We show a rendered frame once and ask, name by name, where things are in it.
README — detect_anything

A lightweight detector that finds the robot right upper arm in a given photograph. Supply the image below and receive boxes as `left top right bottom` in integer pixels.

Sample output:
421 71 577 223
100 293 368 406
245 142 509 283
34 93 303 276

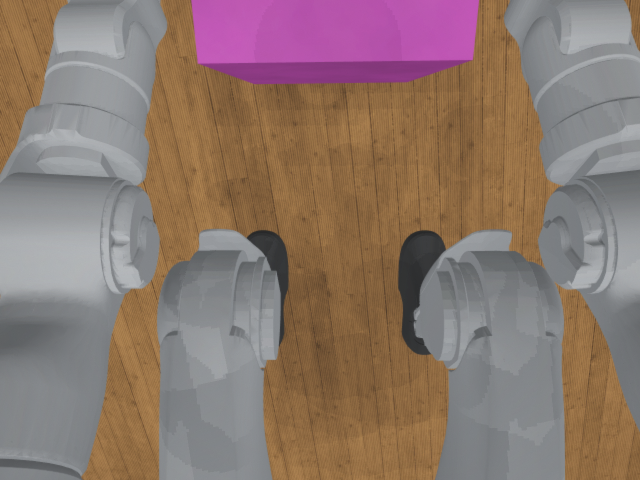
538 170 640 431

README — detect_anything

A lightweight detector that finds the left robot shin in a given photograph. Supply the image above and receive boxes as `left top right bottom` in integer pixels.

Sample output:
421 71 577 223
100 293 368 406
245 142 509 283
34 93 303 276
157 229 271 345

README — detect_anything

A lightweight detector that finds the robot left forearm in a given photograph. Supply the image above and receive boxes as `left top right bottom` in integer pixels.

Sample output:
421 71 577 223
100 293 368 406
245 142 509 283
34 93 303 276
0 0 167 186

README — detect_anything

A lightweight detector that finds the robot right forearm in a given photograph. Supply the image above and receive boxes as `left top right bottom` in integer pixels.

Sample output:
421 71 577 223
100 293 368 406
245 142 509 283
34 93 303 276
504 0 640 186

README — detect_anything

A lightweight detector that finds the robot left upper arm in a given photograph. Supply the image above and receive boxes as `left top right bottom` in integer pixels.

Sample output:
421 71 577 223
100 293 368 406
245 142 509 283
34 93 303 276
0 172 160 480

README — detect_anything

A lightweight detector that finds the robot right thigh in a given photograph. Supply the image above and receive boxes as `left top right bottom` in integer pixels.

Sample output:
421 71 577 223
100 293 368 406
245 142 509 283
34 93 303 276
425 251 565 480

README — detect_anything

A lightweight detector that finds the carton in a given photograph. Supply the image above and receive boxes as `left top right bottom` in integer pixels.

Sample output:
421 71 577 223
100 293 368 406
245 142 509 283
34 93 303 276
191 0 479 84

